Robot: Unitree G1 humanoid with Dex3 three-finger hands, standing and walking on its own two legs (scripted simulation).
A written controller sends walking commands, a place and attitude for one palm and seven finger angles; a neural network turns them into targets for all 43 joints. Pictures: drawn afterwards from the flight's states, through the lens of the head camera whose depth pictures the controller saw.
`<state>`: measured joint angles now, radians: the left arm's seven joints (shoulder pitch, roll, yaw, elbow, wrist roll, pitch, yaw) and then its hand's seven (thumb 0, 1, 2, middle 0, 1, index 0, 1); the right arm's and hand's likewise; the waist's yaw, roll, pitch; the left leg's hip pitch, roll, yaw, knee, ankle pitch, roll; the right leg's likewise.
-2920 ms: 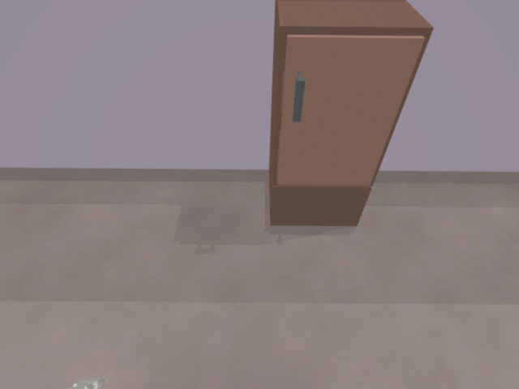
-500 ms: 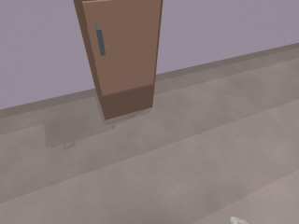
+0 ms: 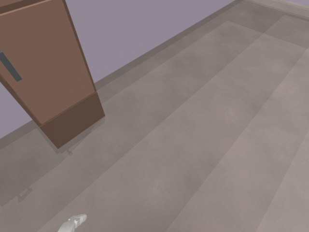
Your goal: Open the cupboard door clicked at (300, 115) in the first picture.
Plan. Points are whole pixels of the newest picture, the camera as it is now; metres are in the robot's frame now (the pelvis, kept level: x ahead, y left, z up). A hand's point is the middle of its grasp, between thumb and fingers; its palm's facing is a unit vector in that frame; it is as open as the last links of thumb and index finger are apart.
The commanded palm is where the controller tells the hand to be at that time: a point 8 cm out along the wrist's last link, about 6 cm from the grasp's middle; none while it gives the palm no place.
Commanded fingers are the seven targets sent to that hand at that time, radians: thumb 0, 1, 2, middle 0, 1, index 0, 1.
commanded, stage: walk to a spot facing it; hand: left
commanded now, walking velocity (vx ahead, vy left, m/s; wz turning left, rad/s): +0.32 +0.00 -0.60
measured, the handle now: (7, 64) +0.75 +0.66 -0.02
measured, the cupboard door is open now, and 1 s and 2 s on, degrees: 0 0 0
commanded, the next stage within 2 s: turn to face it in 0.92 s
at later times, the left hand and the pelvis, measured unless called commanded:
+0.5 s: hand (82, 204) +0.22 +0.24 -0.17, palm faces -0.23 -0.96 -0.16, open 7.4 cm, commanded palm none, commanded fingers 0.00 0.90 0.90 -0.20 -0.30 -0.20 -0.30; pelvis +0.17 +0.05 +0.02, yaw -18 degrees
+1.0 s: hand (147, 126) +0.52 +0.05 -0.16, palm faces -0.57 -0.79 -0.22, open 7.4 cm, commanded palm none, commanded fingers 0.00 0.90 0.90 -0.20 -0.30 -0.20 -0.30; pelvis +0.30 -0.03 +0.00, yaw -34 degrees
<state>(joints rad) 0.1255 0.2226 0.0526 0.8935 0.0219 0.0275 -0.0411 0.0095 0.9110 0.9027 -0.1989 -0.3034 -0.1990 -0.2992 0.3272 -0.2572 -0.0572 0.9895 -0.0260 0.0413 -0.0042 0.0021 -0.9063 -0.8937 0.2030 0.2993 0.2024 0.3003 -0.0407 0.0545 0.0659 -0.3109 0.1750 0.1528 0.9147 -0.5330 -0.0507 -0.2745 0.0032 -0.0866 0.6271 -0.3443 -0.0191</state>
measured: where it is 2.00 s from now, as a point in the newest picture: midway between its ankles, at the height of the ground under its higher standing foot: (164, 209)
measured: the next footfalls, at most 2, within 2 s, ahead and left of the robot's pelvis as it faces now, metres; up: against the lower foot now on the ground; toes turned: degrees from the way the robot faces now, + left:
left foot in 0.34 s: +0.25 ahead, +0.12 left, +0.00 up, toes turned -5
right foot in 0.88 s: +0.36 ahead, -0.15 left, +0.00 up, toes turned -38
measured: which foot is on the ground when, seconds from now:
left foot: up 0.00-0.32, down 0.34-0.88, up 0.90-1.00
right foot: down 0.00-0.36, up 0.38-0.86, down 0.88-1.00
